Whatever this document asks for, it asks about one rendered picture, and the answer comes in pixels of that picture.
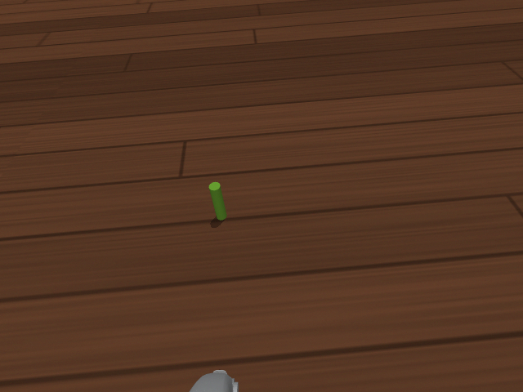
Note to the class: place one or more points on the can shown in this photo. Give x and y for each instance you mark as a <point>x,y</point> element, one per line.
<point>217,199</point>

